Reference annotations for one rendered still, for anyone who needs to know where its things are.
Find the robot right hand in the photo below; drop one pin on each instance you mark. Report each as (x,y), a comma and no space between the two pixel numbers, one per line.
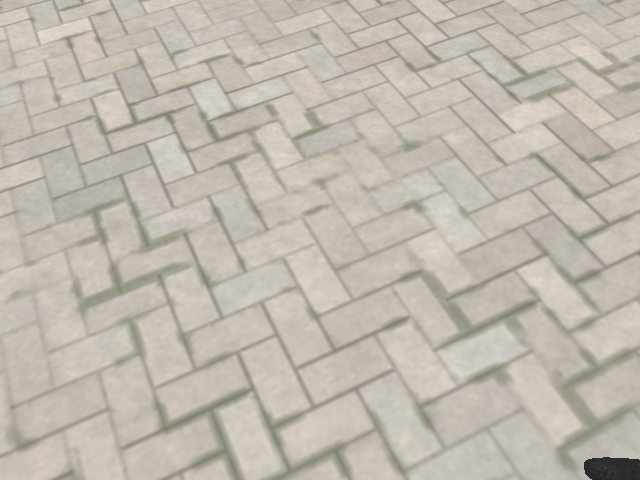
(607,468)

